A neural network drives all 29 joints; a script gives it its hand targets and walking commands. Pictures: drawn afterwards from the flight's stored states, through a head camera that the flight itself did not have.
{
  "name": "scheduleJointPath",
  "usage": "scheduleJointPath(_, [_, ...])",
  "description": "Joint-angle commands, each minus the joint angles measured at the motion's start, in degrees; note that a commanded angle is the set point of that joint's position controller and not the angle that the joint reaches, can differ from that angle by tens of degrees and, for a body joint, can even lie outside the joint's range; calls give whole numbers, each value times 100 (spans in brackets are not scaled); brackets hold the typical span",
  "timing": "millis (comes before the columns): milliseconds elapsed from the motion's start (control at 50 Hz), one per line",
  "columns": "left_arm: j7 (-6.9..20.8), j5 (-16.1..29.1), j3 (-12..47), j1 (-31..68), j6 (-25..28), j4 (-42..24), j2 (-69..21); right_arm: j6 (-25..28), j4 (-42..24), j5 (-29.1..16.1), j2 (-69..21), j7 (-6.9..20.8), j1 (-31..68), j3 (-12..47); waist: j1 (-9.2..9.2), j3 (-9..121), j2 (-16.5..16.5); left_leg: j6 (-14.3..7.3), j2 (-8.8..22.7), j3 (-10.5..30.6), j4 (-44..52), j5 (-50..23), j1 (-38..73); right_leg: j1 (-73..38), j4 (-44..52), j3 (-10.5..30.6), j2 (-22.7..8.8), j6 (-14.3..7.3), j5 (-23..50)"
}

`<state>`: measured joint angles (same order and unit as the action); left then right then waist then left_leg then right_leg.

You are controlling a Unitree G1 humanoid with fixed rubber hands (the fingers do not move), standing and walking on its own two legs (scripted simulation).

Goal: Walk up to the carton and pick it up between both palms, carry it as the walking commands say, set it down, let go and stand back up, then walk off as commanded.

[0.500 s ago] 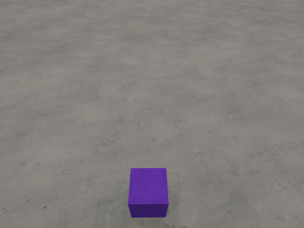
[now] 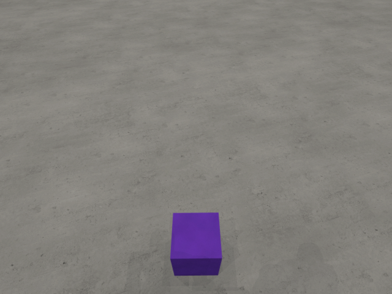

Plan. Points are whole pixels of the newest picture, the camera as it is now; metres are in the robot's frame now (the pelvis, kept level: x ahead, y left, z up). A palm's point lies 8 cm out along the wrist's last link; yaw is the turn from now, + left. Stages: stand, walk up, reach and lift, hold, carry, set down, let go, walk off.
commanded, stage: stand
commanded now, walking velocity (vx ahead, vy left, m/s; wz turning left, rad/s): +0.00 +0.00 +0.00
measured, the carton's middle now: (196, 244) +0.47 +0.02 -0.65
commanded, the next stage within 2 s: reach and lift in 0.18 s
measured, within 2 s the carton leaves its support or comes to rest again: neither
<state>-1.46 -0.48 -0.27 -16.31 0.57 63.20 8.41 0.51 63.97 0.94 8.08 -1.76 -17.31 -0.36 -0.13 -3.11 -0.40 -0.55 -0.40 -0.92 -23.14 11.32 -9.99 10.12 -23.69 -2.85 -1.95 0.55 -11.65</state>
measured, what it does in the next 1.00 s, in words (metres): lowers itself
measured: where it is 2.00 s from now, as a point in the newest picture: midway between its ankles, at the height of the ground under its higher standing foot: outside the picture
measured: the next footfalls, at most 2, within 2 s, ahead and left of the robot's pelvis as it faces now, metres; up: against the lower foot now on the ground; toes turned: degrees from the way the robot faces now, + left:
none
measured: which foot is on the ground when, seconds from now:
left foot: down 0.00-1.00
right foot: down 0.00-1.00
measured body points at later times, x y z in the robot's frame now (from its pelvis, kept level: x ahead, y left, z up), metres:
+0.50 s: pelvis -0.01 -0.01 -0.03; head +0.06 -0.01 +0.42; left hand +0.18 +0.22 -0.15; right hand +0.16 -0.24 -0.14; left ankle +0.01 +0.11 -0.74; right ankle +0.01 -0.12 -0.74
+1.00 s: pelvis -0.04 +0.00 -0.08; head +0.12 +0.00 +0.35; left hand +0.22 +0.22 -0.19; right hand +0.22 -0.23 -0.20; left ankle +0.01 +0.12 -0.74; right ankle +0.01 -0.13 -0.74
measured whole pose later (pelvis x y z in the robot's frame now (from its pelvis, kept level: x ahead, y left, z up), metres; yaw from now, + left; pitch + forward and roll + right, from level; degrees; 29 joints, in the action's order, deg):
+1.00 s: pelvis -0.04 +0.00 -0.08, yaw +0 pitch +21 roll -1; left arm 1.5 -1.0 -6.0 9.9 -23.4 27.4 9.1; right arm -23.8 27.9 -1.2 11.2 2.2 8.0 -6.1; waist 0.6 1.1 0.8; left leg 0.0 1.1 0.4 -57.4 21.7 -56.4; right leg 55.1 -56.1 -0.8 0.2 0.2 -21.7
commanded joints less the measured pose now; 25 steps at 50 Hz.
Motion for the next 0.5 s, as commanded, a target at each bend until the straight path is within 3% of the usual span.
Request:
scheduleJointPath(0, [-35, -8, -77, -458, 77, -122, 553, 61, -150, -3, 636, -21, -353, -105, 24, -294, 295, -74, 631, 591, 695, -58, -310, 106, 482, 439, -363, -193, 153])
scheduleJointPath(20, [-46, -16, -64, -369, 103, -85, 581, 66, -182, 0, 659, -6, -290, -166, 9, -130, 77, -131, 639, 611, 692, -86, -289, 61, 494, 511, -409, -215, 107])
scheduleJointPath(60, [-34, -20, -100, -323, 121, -100, 767, 68, -239, 15, 741, 14, -242, -154, 36, -149, 41, -144, 583, 629, 742, 10, -360, -35, 498, 509, -396, -201, -9])
scheduleJointPath(100, [-21, -22, -94, -260, 96, -116, 724, 44, -149, 16, 684, -17, -355, -122, 10, -180, 163, -86, 538, 551, 637, 29, -365, 54, 571, 619, -444, -241, -51])
scheduleJointPath(140, [1, -31, -77, -303, 79, -67, 716, 66, -190, 26, 787, -10, -179, -172, -1, -101, 363, -82, 604, 616, 719, 98, -295, 77, 465, 468, -349, -232, 40])
scheduleJointPath(160, [-16, -46, -69, -251, 112, -136, 690, 84, -169, 2, 765, -12, -288, -182, -5, -1, 263, -126, 672, 639, 717, -104, -260, 84, 421, 480, -399, -229, 39])
scheduleJointPath(180, [-1, 933, 252, 1759, -248, -2146, 1186, -213, -2180, -670, 1302, 159, 1723, -348, -137, 923, -24, -295, 456, 252, -434, 2255, -1772, 983, -760, 191, 206, -138, -1729])
scheduleJointPath(200, [62, 687, 35, 3625, -652, -4157, 1063, -652, -3937, -338, 1331, 109, 3405, -322, -411, 526, 267, -214, 354, -67, -619, 2553, -2176, 978, -882, 126, 185, -183, -1918])
scheduleJointPath(220, [39, 393, 131, 3146, -1240, -3721, 971, -1181, -3715, -359, 1220, 50, 3059, -108, -286, 261, -100, -236, 435, -5, -718, 2561, -2189, 823, -920, -12, 153, -125, -1824])
scheduleJointPath(240, [-2, 476, -51, 3014, -1591, -3746, 1144, -1554, -3677, -434, 1240, 79, 2972, -133, -12, 593, 115, -129, 471, -51, -704, 2165, -2046, 1138, -951, -98, 130, -82, -1646])
scheduleJointPath(260, [46, 387, -165, 2541, -1977, -3770, 1335, -1951, -3743, -521, 1062, 142, 2523, 9, 202, 743, 129, -175, 283, -111, -764, 1533, -1561, 1326, -776, -48, 50, -121, -1401])
scheduleJointPath(280, [72, 499, -6, 2049, -2503, -3557, 1232, -2537, -3575, -423, 1323, 148, 1831, -162, -39, 904, 197, -227, 393, -161, -786, 1686, -1577, 1147, -954, 38, 178, -213, -1276])
scheduleJointPath(300, [161, 323, 13, 1658, -2924, -3156, 1248, -3035, -3173, -373, 1288, 226, 1616, -29, 76, 343, 188, -172, 275, -226, -801, 2025, -1750, 1283, -792, 54, 153, -286, -1812])
scheduleJointPath(320, [230, 322, 187, 1275, -3266, -2882, 1127, -3396, -3033, -377, 1245, 286, 1185, -120, -263, 260, 26, -159, 322, -150, -745, 1997, -1525, 1431, -914, 31, 309, -206, -1555])
scheduleJointPath(340, [196, 287, 189, 945, -3618, -2875, 901, -3684, -3158, -398, 1383, 296, 1138, -192, -96, 271, -267, -109, 324, 56, -736, 1525, -1792, 1236, -873, 160, 347, -287, -1151])
scheduleJointPath(360, [233, 214, 239, 791, -3808, -2952, 686, -3834, -3051, -461, 1106, 323, 831, -46, -159, 361, -187, -83, 198, 97, -765, 1098, -1669, 1291, -763, 207, 406, -249, -856])
scheduleJointPath(380, [283, 61, 94, 515, -3901, -2729, 694, -3897, -3050, -529, 778, 358, 632, 76, 28, 388, -307, -146, 55, 119, -796, 774, -1506, 1278, -600, 256, 302, -229, -699])
scheduleJointPath(400, [292, -40, -198, 363, -3760, -2873, 727, -3772, -3219, -367, 922, 350, 793, 69, 147, 662, -122, -136, -29, 66, -857, 193, -1525, 1075, -599, 372, 271, -261, -235])
scheduleJointPath(420, [359, -14, -64, 604, -3606, -3135, 638, -3641, -3498, -201, 742, 394, 726, -158, -27, 1139, 47, -105, -71, 88, -826, -332, -1335, 678, -792, 310, 418, -163, 608])
scheduleJointPath(440, [340, -27, -190, 363, -3537, -3050, 531, -3554, -3466, -83, 853, 393, 627, -186, 25, 1490, -153, -101, -111, 90, -915, -894, -1384, 470, -895, 349, 412, -134, 1404])
scheduleJointPath(460, [312, -216, -236, 507, -3318, -3068, 621, -3378, -3378, 13, 838, 401, 538, -189, 44, 1398, 271, -44, -199, 33, -1019, -1025, -1290, 696, -1023, 369, 387, -188, 1463])
scheduleJointPath(480, [350, -331, -336, 993, -3049, -3495, 590, -3135, -3660, 24, 525, 423, 709, -177, 56, 1391, 16, -99, -173, 36, -1135, -877, -1435, 948, -1100, 433, 325, -76, 1405])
